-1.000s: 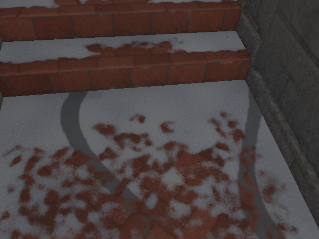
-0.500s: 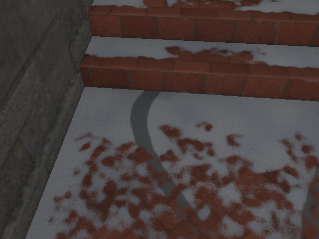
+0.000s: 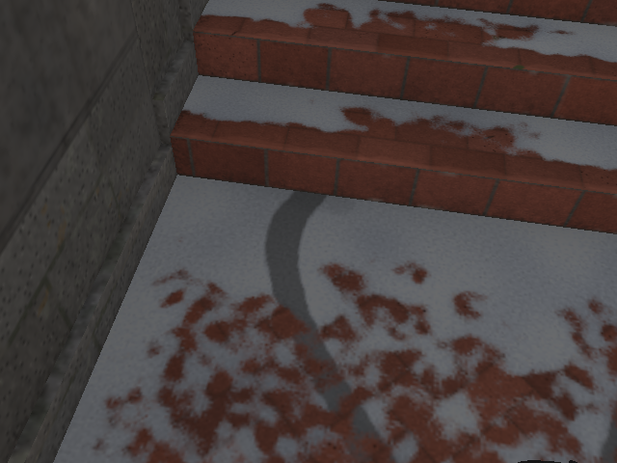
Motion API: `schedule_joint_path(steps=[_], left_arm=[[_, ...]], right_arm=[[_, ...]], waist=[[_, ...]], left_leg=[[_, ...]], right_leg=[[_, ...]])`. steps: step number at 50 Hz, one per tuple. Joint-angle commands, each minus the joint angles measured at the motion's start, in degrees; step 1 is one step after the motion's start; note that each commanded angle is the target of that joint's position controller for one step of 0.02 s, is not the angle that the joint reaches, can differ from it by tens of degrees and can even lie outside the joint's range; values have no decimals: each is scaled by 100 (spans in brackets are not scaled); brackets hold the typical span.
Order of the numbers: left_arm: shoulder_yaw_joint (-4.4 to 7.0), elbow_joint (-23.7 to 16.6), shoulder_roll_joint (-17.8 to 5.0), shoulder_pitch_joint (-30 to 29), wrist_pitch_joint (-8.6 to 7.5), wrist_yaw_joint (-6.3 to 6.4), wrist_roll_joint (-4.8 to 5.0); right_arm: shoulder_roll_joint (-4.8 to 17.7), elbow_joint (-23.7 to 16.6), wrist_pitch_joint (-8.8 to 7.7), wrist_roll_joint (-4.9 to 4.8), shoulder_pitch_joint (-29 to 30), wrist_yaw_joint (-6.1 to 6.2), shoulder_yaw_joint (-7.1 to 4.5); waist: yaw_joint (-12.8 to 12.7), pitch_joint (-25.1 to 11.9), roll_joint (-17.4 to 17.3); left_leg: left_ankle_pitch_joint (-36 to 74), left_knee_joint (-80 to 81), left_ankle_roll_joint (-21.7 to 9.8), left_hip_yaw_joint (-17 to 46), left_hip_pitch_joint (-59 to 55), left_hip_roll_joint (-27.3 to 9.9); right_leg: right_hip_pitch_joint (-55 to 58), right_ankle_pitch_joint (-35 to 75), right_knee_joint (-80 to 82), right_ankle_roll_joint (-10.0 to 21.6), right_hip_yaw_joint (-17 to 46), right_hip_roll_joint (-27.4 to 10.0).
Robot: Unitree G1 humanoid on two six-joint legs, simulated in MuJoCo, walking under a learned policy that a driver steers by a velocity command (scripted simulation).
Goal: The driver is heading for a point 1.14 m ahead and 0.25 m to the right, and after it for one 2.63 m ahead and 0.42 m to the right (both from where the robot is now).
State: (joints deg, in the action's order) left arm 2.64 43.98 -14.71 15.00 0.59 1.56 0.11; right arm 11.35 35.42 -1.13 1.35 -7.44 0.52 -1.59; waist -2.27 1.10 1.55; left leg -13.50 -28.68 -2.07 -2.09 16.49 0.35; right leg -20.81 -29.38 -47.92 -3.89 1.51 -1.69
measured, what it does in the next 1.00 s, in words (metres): steps on the spot, turning right: right foot, then left foot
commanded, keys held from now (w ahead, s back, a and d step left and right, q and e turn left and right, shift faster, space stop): e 0.58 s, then no key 0.38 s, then w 0.04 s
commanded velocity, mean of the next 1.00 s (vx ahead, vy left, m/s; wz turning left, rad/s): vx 0.02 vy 0.00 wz -0.38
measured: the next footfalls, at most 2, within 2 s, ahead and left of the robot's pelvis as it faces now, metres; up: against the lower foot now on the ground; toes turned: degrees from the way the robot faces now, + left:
right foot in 0.28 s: +0.06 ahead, -0.14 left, +0.00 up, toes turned -12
left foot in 0.78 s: +0.14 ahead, +0.07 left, +0.00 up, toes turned -26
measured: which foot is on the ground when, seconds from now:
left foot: down 0.00-0.28, up 0.30-0.76, down 0.78-1.00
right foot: up 0.00-0.26, down 0.28-0.78, up 0.80-1.00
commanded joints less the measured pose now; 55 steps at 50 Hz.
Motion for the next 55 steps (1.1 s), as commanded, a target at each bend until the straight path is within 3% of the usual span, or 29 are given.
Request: schedule_joint_path(steps=[1, 4, 7, 10, 13, 14, 15, 16, 17, 19, 20, 22, 27, 30, 32, 35, 38, 39, 40, 41, 42, 43, 45, 47, 49, 51, 53, 54, 55], left_arm=[[256, -423, -648, 117, 60, 42, 71], [234, -604, -440, -104, 150, 24, 41], [216, -890, -413, -387, 153, -59, 0], [250, -1116, -522, -561, 187, -181, 123], [344, -1082, -629, -94, 197, -245, 78], [463, -1087, -966, 126, 181, -182, 48], [616, -1275, -1703, 243, 149, -62, 0], [527, -1365, -1554, 400, 35, -117, -179], [469, -1362, -1423, 232, -61, -141, -188], [399, -1385, -1193, -276, -65, -54, 51], [358, -1427, -1140, -510, -32, -11, 96], [316, -1452, -1100, -563, 5, 29, 43], [352, -1444, -1149, -441, 61, 61, 2], [403, -1471, -1214, -525, 113, 102, 8], [370, -1409, -1120, -442, 110, 92, 7], [341, -1471, -1068, -598, 114, 68, 2], [277, -1452, -926, -790, 149, 79, 123], [198, -1405, -717, -586, 138, 74, 65], [144, -1375, -508, -177, 115, 58, -65], [254, -1494, -821, -449, 83, 74, -9], [364, -1369, -1206, -509, 76, 97, -18], [403, -1331, -1226, -661, 71, 60, 67], [364, -1183, -957, -566, 133, 19, 59], [200, -1081, -478, -560, 135, -45, 80], [110, -1044, -279, -671, 108, -81, 66], [154, -866, -446, -466, 102, -117, 59], [212, -841, -669, -131, 43, -81, 54], [315, -720, -1025, 278, -18, -81, -57], [414, -603, -1331, 800, -91, -120, -58]], right_arm=[[1211, -233, -51, 1, -111, 107, -424], [1020, -150, -57, -37, 93, 135, -391], [1082, -81, 0, -35, 155, 164, -408], [1290, -37, 86, -151, 215, 180, -494], [1261, 65, 122, -278, 149, 170, -502], [1073, 182, 113, -193, -186, 141, -465], [711, -77, 86, 100, -72, 96, -325], [941, -216, 58, 6, 492, 130, -372], [1134, -181, 72, -123, 578, 144, -430], [1193, -17, 103, -100, 474, 185, -463], [1217, 17, 115, -67, 384, 203, -478], [1074, 123, 93, -66, 200, 201, -436], [944, 95, 62, -82, 373, 266, -405], [897, 93, 48, -122, 394, 165, -391], [879, 135, 25, -98, 318, 148, -378], [950, 133, 30, -189, 330, 31, -360], [883, 222, -67, -151, -109, -79, -365], [1054, 194, -99, -46, -174, -69, -379], [1413, 85, -90, 60, -45, -42, -422], [1255, 174, -77, 126, 192, -42, -368], [1059, 51, -92, 76, 356, -19, -327], [1103, 66, -75, 33, 330, 55, -339], [1171, 86, -56, -75, 361, 135, -352], [1042, 114, 6, -95, 392, 149, -312], [1001, 210, 57, -92, 59, 120, -297], [1234, 277, 82, -153, -232, 63, -360], [1134, 246, 21, -175, -191, -7, -323], [806, 82, -37, -188, 125, -25, -227], [684, -116, -137, -251, 536, -33, -184]], waist=[[191, -412, -916], [190, -307, -877], [290, -411, -905], [295, -472, -961], [49, -595, -738], [66, -662, -33], [185, -679, 1830], [-280, -1032, 1495], [-201, -892, 875], [97, -666, 201], [229, -624, 257], [317, -769, 399], [176, -674, 529], [211, -556, 556], [121, -655, 730], [42, -664, 729], [420, -750, 601], [360, -811, 312], [-6, -895, -971], [-58, -478, -1802], [136, -414, -1418], [213, -413, -1216], [194, -329, -965], [188, -313, -968], [348, -503, -1118], [367, -422, -1134], [181, -249, -969], [-1, -127, 1], [-299, 2, 1096]], left_leg=[[2577, 1020, -1237, 1244, -837, -1766], [2213, 1134, -1221, 729, -579, -1695], [2187, 968, -1192, 440, -616, -1724], [2266, 764, -1090, 477, -773, -1888], [1440, -27, -587, 80, -510, -1645], [547, -894, -134, -349, 96, -1292], [-2208, -2955, 516, -845, 1855, -388], [-2836, -4012, 597, 249, 2383, 27], [-2422, -4431, 563, 523, 2525, -119], [-1459, -4237, 520, 678, 2568, -286], [-1113, -4126, 562, 673, 2351, -285], [-708, -4069, 652, 633, 2038, -143], [-545, -2887, 832, 657, 1983, -49], [-575, -2217, 812, 671, 1615, 5], [-766, -1824, 771, 628, 1198, 11], [-714, -1172, 682, 584, 721, 11], [473, 603, 419, 493, -402, 15], [1126, 924, 253, 890, -938, -466], [2264, 956, -186, 1888, -1361, -1508], [2220, 1091, -1031, 2583, -590, -1951], [1772, 1169, -1208, 2488, -551, -1894], [1514, 1134, -1116, 2293, -650, -1691], [1524, 989, -971, 1985, -760, -1479], [1743, 830, -784, 1415, -631, -1068], [1086, 813, -784, 1334, -706, -962], [-1116, 948, -758, 1411, -306, -866], [-2207, 770, -509, 1488, 540, -780], [-2046, -91, -166, 786, 1447, -254], [-1625, -1519, 138, -20, 2038, 253]], right_leg=[[-892, 46, -1092, -60, 48, -80], [-827, 530, -890, -38, -46, -173], [-576, 731, -238, 12, -226, -178], [-385, 843, 336, 178, -361, -158], [570, 1809, 1680, 548, -605, 181], [1323, 3065, 2161, 797, -8, -77], [2276, 5163, 2400, 1643, 2249, -1651], [2047, 5001, 2709, 2563, 3072, -2123], [1941, 4548, 2745, 2443, 2617, -1882], [1710, 3738, 2761, 1896, 2056, -1412], [1477, 3773, 2793, 1778, 1842, -1226], [1410, 4028, 2823, 1743, 1624, -1001], [1508, 3400, 2774, 1722, 1756, -776], [1166, 2715, 2790, 1735, 1986, -776], [1074, 2829, 2664, 1715, 1992, -723], [982, 3235, 2450, 1772, 2223, -809], [796, 3090, 2133, 1435, 2287, -560], [536, 2345, 1899, 1088, 2089, -335], [7, 419, 934, 708, 1315, 361], [-349, -440, 580, 412, 694, 637], [-318, -430, -157, 169, 648, 393], [-504, -245, -536, 38, 524, 420], [-654, -53, -806, -149, 520, 230], [-217, 97, 41, -182, 215, 175], [276, 250, 1020, -116, -64, 233], [904, 968, 1835, 107, -512, 529], [1582, 622, 2012, 542, -117, 223], [1855, -339, 2321, 956, 815, -334], [1841, -1544, 3421, 1562, 2369, -1235]])
Velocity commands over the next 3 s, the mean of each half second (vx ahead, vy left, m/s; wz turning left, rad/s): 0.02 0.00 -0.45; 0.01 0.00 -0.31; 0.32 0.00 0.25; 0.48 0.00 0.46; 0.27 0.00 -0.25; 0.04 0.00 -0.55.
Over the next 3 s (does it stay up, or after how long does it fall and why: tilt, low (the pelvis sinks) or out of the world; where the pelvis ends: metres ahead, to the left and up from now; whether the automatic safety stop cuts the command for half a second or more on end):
stays up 0.69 -0.14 0.00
